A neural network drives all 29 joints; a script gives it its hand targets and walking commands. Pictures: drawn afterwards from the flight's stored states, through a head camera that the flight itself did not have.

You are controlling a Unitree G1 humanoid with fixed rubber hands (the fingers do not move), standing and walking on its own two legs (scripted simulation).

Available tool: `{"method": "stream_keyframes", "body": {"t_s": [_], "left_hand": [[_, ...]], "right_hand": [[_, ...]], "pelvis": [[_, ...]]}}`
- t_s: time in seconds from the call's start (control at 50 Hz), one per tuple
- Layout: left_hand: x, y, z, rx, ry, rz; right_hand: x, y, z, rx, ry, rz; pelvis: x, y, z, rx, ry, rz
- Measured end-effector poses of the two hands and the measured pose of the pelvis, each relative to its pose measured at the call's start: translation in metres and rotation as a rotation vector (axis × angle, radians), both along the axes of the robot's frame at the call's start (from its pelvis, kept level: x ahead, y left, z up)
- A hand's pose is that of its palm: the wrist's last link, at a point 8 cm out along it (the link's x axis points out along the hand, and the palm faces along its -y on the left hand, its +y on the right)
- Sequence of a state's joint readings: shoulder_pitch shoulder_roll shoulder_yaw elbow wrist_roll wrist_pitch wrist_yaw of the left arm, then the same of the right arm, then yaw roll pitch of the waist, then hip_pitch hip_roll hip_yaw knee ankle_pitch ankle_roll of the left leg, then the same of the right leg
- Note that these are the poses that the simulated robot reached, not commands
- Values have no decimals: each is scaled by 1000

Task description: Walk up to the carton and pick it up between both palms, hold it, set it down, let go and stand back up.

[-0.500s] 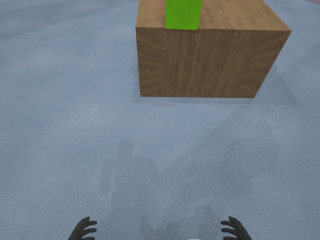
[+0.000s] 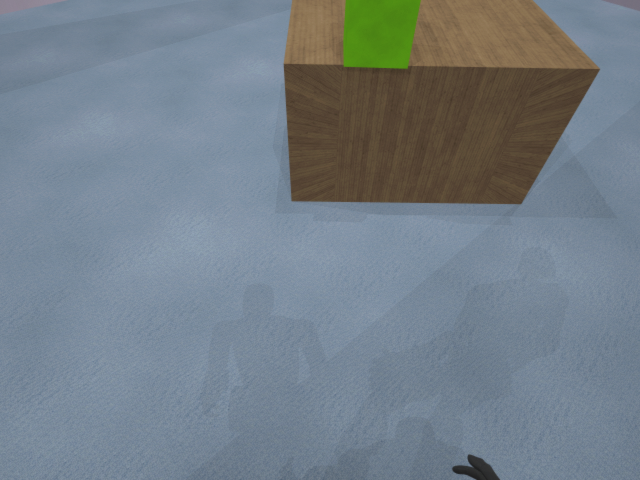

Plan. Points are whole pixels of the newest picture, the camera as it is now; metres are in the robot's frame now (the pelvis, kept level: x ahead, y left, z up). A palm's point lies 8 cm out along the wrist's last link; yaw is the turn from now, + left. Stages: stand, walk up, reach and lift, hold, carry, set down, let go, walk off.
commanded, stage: stand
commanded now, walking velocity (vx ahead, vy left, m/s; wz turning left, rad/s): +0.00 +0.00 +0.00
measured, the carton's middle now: (378, 14) +1.39 -0.21 +0.00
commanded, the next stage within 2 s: walk up in 0.62 s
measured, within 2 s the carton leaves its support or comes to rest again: neither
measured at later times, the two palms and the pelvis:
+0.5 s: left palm out of the picture -0.02 +0.22 -0.13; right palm out of the picture -0.02 -0.21 -0.13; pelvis -0.01 +0.01 +0.01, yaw +0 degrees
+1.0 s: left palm out of the picture +0.04 +0.21 -0.13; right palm out of the picture -0.04 -0.25 -0.13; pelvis +0.00 -0.01 +0.01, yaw -3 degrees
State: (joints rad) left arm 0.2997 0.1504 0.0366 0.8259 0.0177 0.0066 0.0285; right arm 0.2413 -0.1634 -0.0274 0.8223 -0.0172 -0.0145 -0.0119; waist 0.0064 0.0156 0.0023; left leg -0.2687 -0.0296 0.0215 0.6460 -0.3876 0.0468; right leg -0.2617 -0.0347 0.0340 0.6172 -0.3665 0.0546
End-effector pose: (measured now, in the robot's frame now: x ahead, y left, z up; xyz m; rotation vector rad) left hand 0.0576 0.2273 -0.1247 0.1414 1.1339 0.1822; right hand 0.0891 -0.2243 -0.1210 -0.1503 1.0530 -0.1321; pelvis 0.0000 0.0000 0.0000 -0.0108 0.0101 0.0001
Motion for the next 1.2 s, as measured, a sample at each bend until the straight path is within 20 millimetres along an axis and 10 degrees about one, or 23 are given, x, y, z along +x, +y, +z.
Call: {"method": "stream_keyframes", "body": {"t_s": [0.22,0.5,0.88,0.94,1.12,1.2], "left_hand": [[2,-1,-4,-11,1,6],[-73,-7,-7,-31,237,17],[-93,-19,-13,-59,320,27],[-69,-17,-10,-47,303,-47],[84,-49,17,0,-50,-155],[89,-57,4,45,-75,-79]], "right_hand": [[-22,-5,0,-28,36,-61],[-110,14,-11,28,290,-110],[-113,16,-16,35,294,-134],[-120,-5,-13,14,277,-198],[-133,-60,-15,8,340,-270],[-98,-80,-43,27,357,-181]], "pelvis": [[3,3,2,6,-45,-5],[-11,7,12,8,-48,-8],[-13,5,9,17,-40,-22],[-8,-2,10,7,-26,-43],[37,-48,9,26,-23,-78],[58,-62,-11,-20,-47,-20]]}}
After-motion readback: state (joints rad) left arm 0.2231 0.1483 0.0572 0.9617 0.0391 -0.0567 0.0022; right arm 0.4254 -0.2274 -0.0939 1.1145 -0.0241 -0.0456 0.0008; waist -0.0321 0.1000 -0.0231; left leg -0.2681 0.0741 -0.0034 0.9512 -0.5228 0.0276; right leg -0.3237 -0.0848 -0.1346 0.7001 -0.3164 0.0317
